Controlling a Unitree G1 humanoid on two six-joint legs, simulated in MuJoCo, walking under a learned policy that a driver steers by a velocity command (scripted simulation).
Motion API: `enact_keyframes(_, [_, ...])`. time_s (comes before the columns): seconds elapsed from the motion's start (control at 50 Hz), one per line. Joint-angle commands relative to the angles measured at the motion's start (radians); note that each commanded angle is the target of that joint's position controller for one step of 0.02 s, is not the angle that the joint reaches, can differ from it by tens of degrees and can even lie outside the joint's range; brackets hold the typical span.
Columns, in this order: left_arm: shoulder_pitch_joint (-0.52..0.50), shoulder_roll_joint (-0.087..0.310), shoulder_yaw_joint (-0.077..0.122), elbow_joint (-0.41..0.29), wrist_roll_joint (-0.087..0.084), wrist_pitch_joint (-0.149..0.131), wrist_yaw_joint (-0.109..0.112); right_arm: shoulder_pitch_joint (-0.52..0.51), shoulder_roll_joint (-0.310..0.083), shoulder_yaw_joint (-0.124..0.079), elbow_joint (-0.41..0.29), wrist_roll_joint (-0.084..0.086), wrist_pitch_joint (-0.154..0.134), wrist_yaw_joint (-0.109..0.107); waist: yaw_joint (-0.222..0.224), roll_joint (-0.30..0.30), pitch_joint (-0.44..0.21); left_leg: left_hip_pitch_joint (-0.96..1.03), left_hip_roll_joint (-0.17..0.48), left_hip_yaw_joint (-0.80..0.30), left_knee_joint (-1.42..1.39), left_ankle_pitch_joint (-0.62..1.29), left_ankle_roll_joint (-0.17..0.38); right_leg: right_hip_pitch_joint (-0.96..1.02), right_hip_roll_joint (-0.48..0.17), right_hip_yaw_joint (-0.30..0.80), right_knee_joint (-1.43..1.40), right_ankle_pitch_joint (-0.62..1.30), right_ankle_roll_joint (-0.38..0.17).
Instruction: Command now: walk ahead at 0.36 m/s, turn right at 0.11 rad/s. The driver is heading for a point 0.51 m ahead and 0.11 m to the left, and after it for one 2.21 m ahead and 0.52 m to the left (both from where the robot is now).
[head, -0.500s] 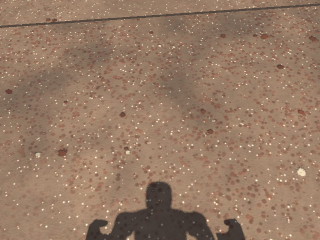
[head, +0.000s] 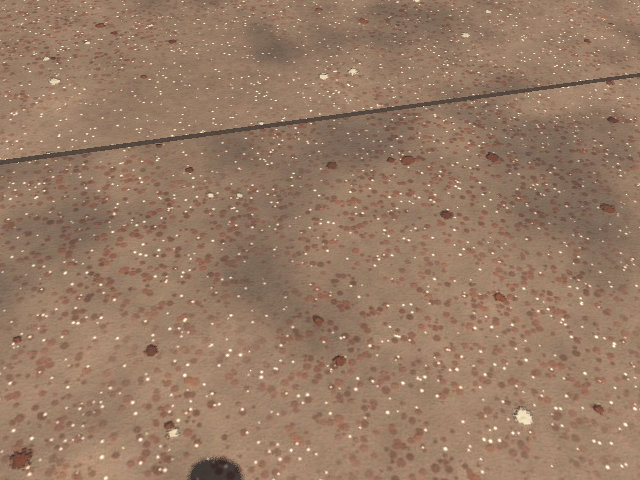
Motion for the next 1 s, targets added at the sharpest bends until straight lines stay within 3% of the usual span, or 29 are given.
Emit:
enact_keyframes(0.02, [-0.111,0.014,0.004,-0.090,-0.002,-0.038,-0.009,-0.026,-0.166,-0.043,-0.056,0.010,-0.013,-0.003,-0.012,0.194,0.033,0.057,0.166,-0.181,-0.226,-0.066,0.161,-0.049,-0.021,-0.043,-0.156,0.084,0.006])
enact_keyframes(0.1, [-0.139,0.038,0.008,-0.099,-0.017,-0.047,-0.018,0.021,-0.208,-0.054,-0.036,0.022,-0.010,0.012,-0.027,0.205,0.035,0.038,0.209,-0.187,-0.201,-0.074,0.182,0.067,-0.012,-0.062,-0.332,0.091,-0.006])
enact_keyframes(0.14, [-0.094,0.046,0.014,-0.083,-0.017,-0.051,-0.021,0.011,-0.208,-0.051,-0.033,0.032,-0.004,0.016,0.010,0.185,0.036,-0.009,0.214,-0.187,-0.163,-0.093,0.168,0.185,-0.001,-0.076,-0.433,0.158,-0.028])
enact_keyframes(0.18, [0.038,0.076,0.034,-0.045,-0.017,-0.052,-0.009,0.006,-0.161,-0.033,-0.029,0.027,-0.002,0.020,0.083,0.149,0.004,-0.122,0.167,-0.176,-0.056,-0.077,0.121,0.424,-0.016,-0.043,-0.488,0.162,-0.056])
enact_keyframes(0.2, [0.180,0.133,0.051,-0.027,-0.005,-0.054,0.005,-0.033,-0.087,-0.008,-0.050,0.013,-0.009,0.024,0.155,0.034,-0.066,-0.251,0.081,-0.093,0.202,-0.100,0.061,0.614,-0.177,0.145,-0.543,0.087,-0.104])
enact_keyframes(0.22, [0.268,0.264,0.085,-0.012,0.013,-0.045,0.005,-0.014,-0.035,0.008,-0.100,0.021,-0.033,0.017,0.159,-0.257,-0.119,-0.519,-0.018,0.036,0.519,-0.267,0.011,0.759,-0.406,0.514,-0.660,-0.128,-0.236])
enact_keyframes(0.24, [0.289,0.210,0.074,0.005,0.014,-0.056,0.000,-0.046,-0.138,-0.019,-0.100,0.036,-0.042,0.009,0.181,-0.185,-0.070,-0.618,0.012,-0.058,0.718,-0.322,0.014,0.697,-0.434,0.627,-0.700,-0.253,-0.287])
enact_keyframes(0.26, [0.244,0.144,0.051,0.005,0.008,-0.066,-0.003,-0.054,-0.171,-0.034,-0.096,0.045,-0.044,0.013,0.152,-0.147,0.012,-0.664,0.039,-0.102,0.775,-0.233,0.033,0.651,-0.395,0.530,-0.707,-0.251,-0.256])
enact_keyframes(0.3, [0.140,0.082,0.031,-0.001,0.007,-0.074,-0.008,-0.061,-0.147,-0.035,-0.078,0.032,-0.035,0.016,0.104,-0.101,0.070,-0.642,0.072,-0.101,0.751,-0.084,0.030,0.557,-0.313,0.328,-0.741,-0.037,-0.205])
enact_keyframes(0.34, [0.101,0.060,0.027,0.006,0.014,-0.082,-0.009,-0.059,-0.115,-0.034,-0.070,0.028,-0.019,0.022,0.074,-0.088,0.085,-0.574,0.086,-0.095,0.720,0.008,0.019,0.484,-0.266,0.170,-0.766,0.200,-0.169])
enact_keyframes(0.4, [0.112,0.072,0.036,0.034,0.018,-0.090,-0.002,-0.080,-0.081,-0.028,-0.080,0.025,-0.003,0.027,0.067,-0.052,0.077,-0.573,0.076,-0.085,0.662,0.101,-0.010,0.471,-0.255,0.038,-0.775,0.423,-0.171])
enact_keyframes(0.46, [0.107,0.092,0.040,0.058,0.016,-0.086,0.009,-0.165,-0.057,-0.018,-0.115,0.020,-0.002,0.037,0.081,-0.042,0.100,-0.536,0.072,-0.046,0.470,0.234,-0.017,0.447,-0.239,-0.065,-0.791,0.458,-0.155])
enact_keyframes(0.52, [0.140,0.117,0.046,0.090,0.008,-0.079,0.018,-0.275,-0.039,-0.006,-0.156,0.018,-0.004,0.058,0.118,-0.028,0.133,-0.484,0.066,0.022,0.322,0.307,0.002,0.452,-0.252,-0.131,-0.800,0.458,-0.143])
enact_keyframes(0.58, [0.171,0.138,0.052,0.121,-0.006,-0.063,0.020,-0.340,-0.048,-0.006,-0.199,0.024,-0.005,0.079,0.124,-0.024,0.149,-0.483,0.053,0.061,0.241,0.246,0.042,0.549,-0.284,-0.168,-0.755,0.561,-0.129])
enact_keyframes(0.64, [0.159,0.187,0.064,0.123,-0.011,-0.041,0.031,-0.292,-0.097,-0.031,-0.216,0.021,0.002,0.088,0.064,-0.074,0.067,-0.330,-0.033,0.146,0.227,0.097,0.103,0.621,-0.292,-0.213,-0.569,1.044,-0.101])
enact_keyframes(0.66, [0.152,0.202,0.067,0.121,-0.010,-0.031,0.036,-0.192,-0.133,-0.051,-0.198,0.024,0.006,0.085,0.006,-0.087,0.006,-0.200,-0.071,0.162,0.220,0.061,0.130,0.612,-0.284,-0.223,-0.425,1.161,-0.091])
enact_keyframes(0.68, [0.135,0.203,0.065,0.114,-0.015,-0.027,0.041,-0.033,-0.186,-0.081,-0.162,0.025,0.010,0.073,-0.084,-0.065,-0.076,0.046,-0.100,0.149,0.154,0.117,0.169,0.509,-0.252,-0.243,-0.212,1.122,-0.063])
enact_keyframes(0.7, [0.147,0.164,0.048,0.086,0.005,-0.037,0.043,0.097,-0.268,-0.107,-0.136,0.018,0.022,0.048,-0.124,0.071,-0.164,0.356,0.043,-0.086,0.137,0.214,0.224,0.242,-0.189,-0.235,0.117,0.702,-0.017])
enact_keyframes(0.72, [0.241,0.032,0.002,0.032,0.020,-0.065,0.025,0.012,-0.351,-0.108,-0.177,0.008,0.013,0.041,0.014,0.317,-0.303,0.655,0.337,-0.701,0.015,0.255,0.458,-0.161,0.052,-0.104,0.530,-0.240,0.053])
enact_keyframes(0.74, [0.146,0.141,0.023,0.025,-0.004,-0.101,0.008,0.036,-0.266,-0.087,-0.192,0.001,0.010,0.043,-0.068,0.171,-0.394,0.641,0.341,-0.725,-0.053,0.324,0.439,-0.213,0.010,0.104,0.581,-0.232,0.037])
enact_keyframes(0.76, [0.063,0.155,0.024,-0.009,-0.030,-0.107,0.007,-0.014,-0.223,-0.073,-0.191,-0.005,0.002,0.043,-0.050,0.121,-0.257,0.518,0.302,-0.541,-0.035,0.463,0.388,-0.231,-0.032,0.094,0.538,-0.172,0.024])
enact_keyframes(0.78, [0.047,0.138,0.021,-0.009,-0.015,-0.104,0.017,-0.066,-0.197,-0.067,-0.188,0.008,-0.003,0.045,0.002,0.011,-0.127,0.341,0.242,-0.407,-0.035,0.574,0.342,-0.217,-0.071,0.073,0.443,-0.119,0.028])
enact_keyframes(0.8, [0.045,0.148,0.028,-0.001,0.009,-0.092,0.027,-0.116,-0.166,-0.059,-0.196,0.018,-0.002,0.040,0.034,0.000,-0.082,0.223,0.206,-0.328,-0.047,0.600,0.309,-0.174,-0.103,0.062,0.362,-0.089,0.035])
enact_keyframes(0.82, [0.056,0.152,0.033,0.000,0.016,-0.076,0.029,-0.144,-0.165,-0.056,-0.207,0.006,0.001,0.035,0.064,0.019,-0.051,0.112,0.183,-0.295,-0.074,0.636,0.301,-0.107,-0.110,0.061,0.332,-0.068,0.042])
enact_keyframes(0.86, [0.079,0.122,0.026,0.002,0.023,-0.049,0.033,-0.160,-0.182,-0.062,-0.199,-0.004,0.000,0.030,0.092,0.042,-0.043,0.001,0.157,-0.253,-0.094,0.733,0.303,-0.053,-0.099,0.042,0.249,-0.038,0.067])
enact_keyframes(0.94, [0.016,0.084,0.011,-0.016,0.030,-0.029,0.043,-0.146,-0.211,-0.070,-0.174,0.009,0.024,0.005,0.081,0.080,-0.082,-0.044,0.095,-0.191,-0.053,0.755,0.259,-0.034,-0.051,0.027,0.035,0.110,0.100])
enact_keyframes(1.0, [-0.059,0.080,0.005,-0.027,0.018,-0.023,0.032,-0.137,-0.199,-0.064,-0.165,0.016,0.051,-0.014,0.050,0.114,-0.105,-0.024,0.080,-0.201,-0.025,0.608,0.208,-0.007,-0.030,0.033,-0.112,0.242,0.102])
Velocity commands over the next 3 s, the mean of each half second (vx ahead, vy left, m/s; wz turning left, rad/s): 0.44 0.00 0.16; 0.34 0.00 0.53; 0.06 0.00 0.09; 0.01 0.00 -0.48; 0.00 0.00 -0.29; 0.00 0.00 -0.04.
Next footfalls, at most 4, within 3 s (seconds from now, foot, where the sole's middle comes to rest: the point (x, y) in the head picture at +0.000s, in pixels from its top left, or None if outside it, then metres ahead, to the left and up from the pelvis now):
0.20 right None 0.14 -0.15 -0.78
0.70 left None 0.44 0.13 -0.78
1.16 right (304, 427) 0.64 0.00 -0.78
1.46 left None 0.45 0.18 -0.78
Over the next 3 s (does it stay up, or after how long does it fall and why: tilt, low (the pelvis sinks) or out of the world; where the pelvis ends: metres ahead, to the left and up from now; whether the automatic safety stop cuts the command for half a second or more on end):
stays up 0.49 0.03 -0.01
